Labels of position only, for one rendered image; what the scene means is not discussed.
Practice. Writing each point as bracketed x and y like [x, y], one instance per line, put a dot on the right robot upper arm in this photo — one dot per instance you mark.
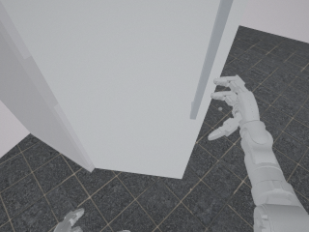
[280, 218]

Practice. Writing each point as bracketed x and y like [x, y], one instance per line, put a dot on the handle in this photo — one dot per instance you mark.
[216, 35]

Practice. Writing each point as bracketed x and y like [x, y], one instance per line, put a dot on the fridge door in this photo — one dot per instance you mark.
[125, 73]

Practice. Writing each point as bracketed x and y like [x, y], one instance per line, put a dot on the right robot hand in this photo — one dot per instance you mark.
[244, 103]

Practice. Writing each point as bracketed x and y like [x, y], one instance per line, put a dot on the right robot forearm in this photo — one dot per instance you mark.
[268, 183]

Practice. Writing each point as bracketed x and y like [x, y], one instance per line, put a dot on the left robot hand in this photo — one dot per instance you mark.
[69, 221]

